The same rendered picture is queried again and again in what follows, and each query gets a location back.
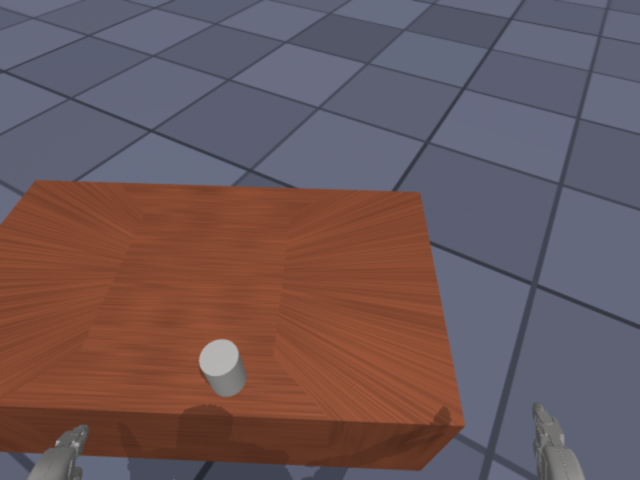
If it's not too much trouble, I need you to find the right robot hand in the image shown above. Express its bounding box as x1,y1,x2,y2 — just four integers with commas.
532,402,586,480

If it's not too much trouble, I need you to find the left robot hand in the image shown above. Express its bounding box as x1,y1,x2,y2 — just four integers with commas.
26,425,89,480

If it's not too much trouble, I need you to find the can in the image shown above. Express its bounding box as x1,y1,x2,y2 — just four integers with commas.
199,339,246,397

